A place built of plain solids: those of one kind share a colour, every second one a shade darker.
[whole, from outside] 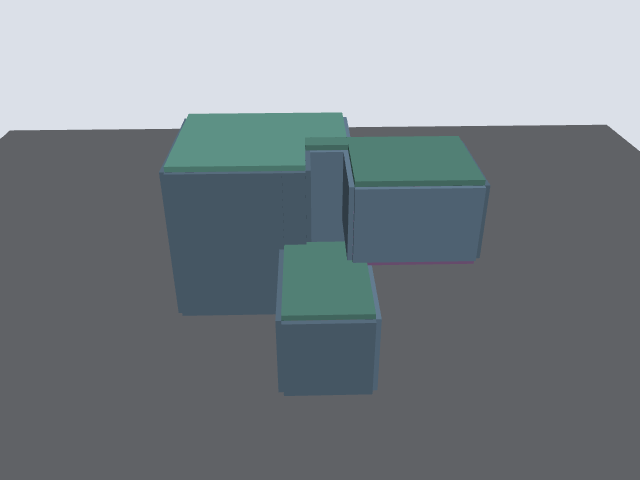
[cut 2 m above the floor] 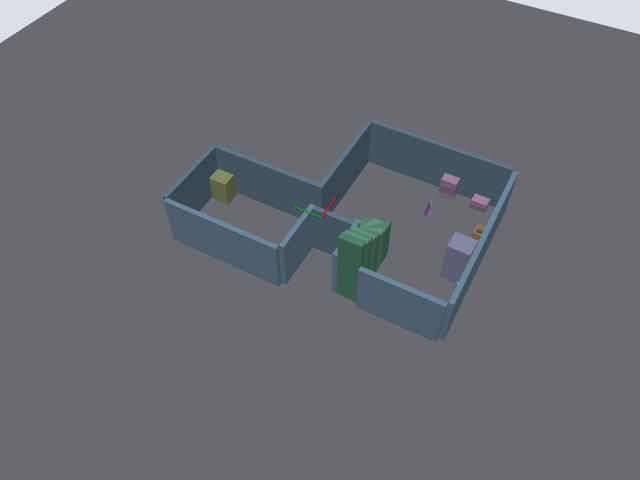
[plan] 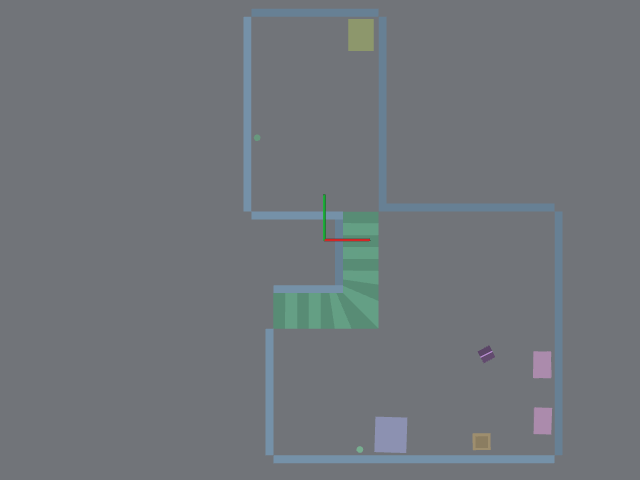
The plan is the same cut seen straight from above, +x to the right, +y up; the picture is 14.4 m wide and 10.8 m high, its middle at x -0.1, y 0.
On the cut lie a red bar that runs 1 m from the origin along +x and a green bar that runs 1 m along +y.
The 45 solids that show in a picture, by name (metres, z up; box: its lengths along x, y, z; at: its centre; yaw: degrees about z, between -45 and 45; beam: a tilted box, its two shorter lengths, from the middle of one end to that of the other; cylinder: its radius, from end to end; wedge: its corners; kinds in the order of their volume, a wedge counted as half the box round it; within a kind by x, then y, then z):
{
 "wall_1": {"box": [0.18, 3.97, 2.76], "at": [-5.45, -0.01, 4.49]},
 "wall_2": {"box": [4.21, 0.18, 2.76], "at": [-3.25, 2.07, 4.49]},
 "wall_3": {"box": [0.18, 4.38, 2.94], "at": [-1.73, 2.83, 1.42]},
 "wall_4": {"box": [0.18, 2.85, 5.92], "at": [-1.24, -3.42, 2.91]},
 "wall_5": {"box": [0.18, 3.17, 2.76], "at": [-1.06, 0.39, 4.49]},
 "wall_6": {"box": [2.06, 0.18, 2.94], "at": [-0.61, 0.55, 1.42]},
 "wall_7": {"box": [1.57, 0.18, 5.92], "at": [-0.36, -1.1, 2.91]},
 "wall_8": {"box": [2.86, 0.18, 2.94], "at": [-0.21, 5.11, 1.42]},
 "wall_9": {"box": [0.18, 1.83, 5.92], "at": [0.33, -0.28, 2.91]},
 "wall_10": {"box": [0.8, 0.18, 2.98], "at": [0.82, 0.73, 4.38]},
 "wall_11": {"box": [0.18, 4.38, 2.94], "at": [1.31, 2.83, 1.42]},
 "wall_12": {"box": [6.32, 0.18, 5.92], "at": [2.01, -4.93, 2.91]},
 "wall_13": {"box": [3.96, 0.18, 5.92], "at": [3.2, 0.73, 2.91]},
 "wall_14": {"box": [0.18, 5.48, 5.92], "at": [5.27, -2.1, 2.91]},
 "roof_1": {"box": [4.21, 3.97, 0.2], "at": [-3.25, -0.01, 5.97]},
 "roof_2": {"box": [1.57, 0.8, 0.2], "at": [-0.36, -1.59, 5.97]},
 "roof_3": {"box": [2.86, 4.38, 0.19], "at": [-0.21, 2.83, 2.98]},
 "roof_4": {"box": [6.32, 2.85, 0.2], "at": [2.01, -3.42, 5.97]},
 "roof_5": {"box": [4.76, 2.63, 0.2], "at": [2.8, -0.68, 5.97]},
 "tread_1": {"wedge": [[-1.15, -1.99, -0.05], [-1.15, -1.99, 2.91], [-1.15, -1.19, -0.05], [-1.15, -1.19, 2.91], [-0.89, -1.99, -0.05], [-0.89, -1.99, 2.92], [-0.88, -1.19, -0.05], [-0.88, -1.19, 2.92]]},
 "tread_2": {"wedge": [[-0.89, -1.99, -0.05], [-0.89, -1.99, 2.71], [-0.89, -1.19, -0.05], [-0.89, -1.19, 2.72], [-0.61, -1.99, -0.05], [-0.61, -1.99, 2.72], [-0.61, -1.19, -0.05], [-0.61, -1.19, 2.72]]},
 "tread_3": {"wedge": [[-0.61, -1.99, -0.05], [-0.61, -1.99, 2.52], [-0.61, -1.19, -0.05], [-0.61, -1.19, 2.52], [-0.35, -1.99, -0.05], [-0.35, -1.99, 2.52], [-0.35, -1.19, -0.05], [-0.35, -1.19, 2.52]]},
 "tread_4": {"wedge": [[-0.36, -1.99, -0.05], [-0.36, -1.99, 2.33], [-0.36, -1.19, -0.05], [-0.36, -1.19, 2.33], [-0.08, -1.99, -0.05], [-0.08, -1.99, 2.33], [-0.08, -1.19, -0.05], [-0.08, -1.19, 2.33]]},
 "tread_5": {"wedge": [[-0.09, -1.19, -0.05], [-0.09, -1.19, 2.14], [-0.08, -1.99, -0.05], [-0.08, -1.99, 2.14], [0.11, -1.19, -0.05], [0.11, -1.19, 2.14], [0.23, -1.99, -0.05], [0.23, -1.99, 2.14]]},
 "tread_6": {"wedge": [[0.11, -1.19, -0.05], [0.11, -1.19, 1.94], [0.23, -1.99, -0.05], [0.23, -1.99, 1.94], [0.27, -1.19, -0.05], [0.27, -1.19, 1.94], [0.61, -1.99, -0.05], [0.61, -1.99, 1.94]]},
 "tread_7": {"wedge": [[0.27, -1.19, -0.05], [0.27, -1.19, 1.75], [0.42, -1.19, -0.05], [0.42, -1.19, 1.75], [0.61, -1.99, -0.05], [0.61, -1.99, 1.75], [1.22, -1.99, -0.05], [1.22, -1.99, 1.75]]},
 "tread_8": {"wedge": [[0.42, -1.2, -0.05], [0.42, -1.2, 1.56], [0.42, -1.03, -0.05], [0.42, -1.03, 1.56], [1.22, -2.0, -0.05], [1.22, -2.0, 1.55], [1.22, -1.37, -0.05], [1.22, -1.37, 1.56]]},
 "tread_9": {"wedge": [[0.42, -1.03, -0.05], [0.42, -1.03, 1.36], [0.42, -0.89, -0.05], [0.42, -0.89, 1.36], [1.22, -1.38, -0.05], [1.22, -1.38, 1.36], [1.22, -1.01, -0.05], [1.22, -1.01, 1.36]]},
 "tread_10": {"wedge": [[0.42, -0.89, -0.05], [0.42, -0.89, 1.16], [0.42, -0.69, -0.05], [0.42, -0.69, 1.16], [1.22, -1.01, -0.05], [1.22, -1.01, 1.16], [1.22, -0.69, -0.05], [1.22, -0.69, 1.16]]},
 "tread_11": {"wedge": [[0.42, -0.69, -0.05], [0.42, -0.69, 0.97], [0.42, -0.43, -0.05], [0.42, -0.43, 0.97], [1.22, -0.7, -0.05], [1.22, -0.7, 0.97], [1.22, -0.42, -0.05], [1.22, -0.42, 0.97]]},
 "tread_12": {"wedge": [[0.42, -0.43, -0.05], [0.42, -0.43, 0.77], [0.42, -0.16, -0.05], [0.42, -0.16, 0.77], [1.22, -0.43, -0.05], [1.22, -0.43, 0.77], [1.22, -0.16, -0.05], [1.22, -0.16, 0.78]]},
 "tread_13": {"wedge": [[0.42, -0.16, -0.05], [0.42, -0.16, 0.58], [0.42, 0.1, -0.05], [0.42, 0.1, 0.58], [1.22, -0.16, -0.05], [1.22, -0.16, 0.58], [1.22, 0.1, -0.05], [1.22, 0.1, 0.58]]},
 "tread_14": {"wedge": [[0.42, 0.1, -0.05], [0.42, 0.1, 0.39], [0.42, 0.38, -0.05], [0.42, 0.38, 0.39], [1.22, 0.1, -0.05], [1.22, 0.1, 0.39], [1.22, 0.37, -0.05], [1.22, 0.37, 0.39]]},
 "tread_15": {"wedge": [[0.42, 0.38, -0.05], [0.42, 0.38, 0.19], [0.42, 0.64, -0.05], [0.42, 0.64, 0.19], [1.22, 0.37, -0.05], [1.22, 0.37, 0.19], [1.22, 0.64, -0.05], [1.22, 0.64, 0.19]]},
 "floor_1": {"box": [4.21, 3.97, 0.22], "at": [-3.25, -0.01, 3.0]},
 "cage_trolley_1": {"box": [0.72, 0.8, 1.71], "at": [1.49, -4.38, 0.81], "yaw": -1.8},
 "bin_1": {"box": [0.58, 0.72, 1.11], "at": [0.82, 4.61, 0.51]},
 "crate_1": {"box": [0.4, 0.6, 0.35], "at": [4.9, -2.81, 0.12], "yaw": 1.6},
 "crate_2": {"box": [0.4, 0.6, 0.3], "at": [4.9, -2.81, 0.45], "yaw": 0.1},
 "crate_3": {"box": [0.4, 0.6, 0.3], "at": [4.9, -2.81, 0.75], "yaw": -1.3},
 "crate_4": {"box": [0.4, 0.6, 0.25], "at": [4.91, -4.07, 0.07], "yaw": -0.2},
 "crate_5": {"box": [0.4, 0.6, 0.2], "at": [4.91, -4.07, 0.3], "yaw": -2.1},
 "carton_1": {"box": [0.28, 0.27, 0.2], "at": [3.54, -4.55, 0.38], "yaw": 1.0},
 "carton_2": {"box": [0.41, 0.38, 0.33], "at": [3.54, -4.54, 0.12], "yaw": 0.7},
 "sign_1": {"wedge": [[3.44, -2.51, 0.0], [3.51, -2.63, 0.62], [3.52, -2.65, 0.62], [3.58, -2.77, 0.0], [3.71, -2.37, 0.0], [3.77, -2.49, 0.62], [3.79, -2.52, 0.62], [3.85, -2.64, 0.0]]}
}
